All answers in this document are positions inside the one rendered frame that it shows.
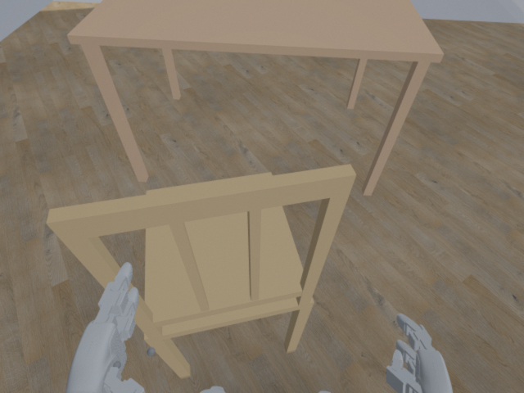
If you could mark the left robot hand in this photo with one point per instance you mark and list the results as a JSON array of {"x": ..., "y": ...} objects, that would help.
[{"x": 102, "y": 343}]

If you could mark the chair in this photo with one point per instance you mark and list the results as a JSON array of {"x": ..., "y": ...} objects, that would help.
[{"x": 217, "y": 253}]

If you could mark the right robot hand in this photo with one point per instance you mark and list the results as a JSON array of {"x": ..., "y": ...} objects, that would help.
[{"x": 426, "y": 372}]

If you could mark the table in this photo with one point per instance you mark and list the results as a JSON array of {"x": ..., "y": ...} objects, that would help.
[{"x": 363, "y": 29}]

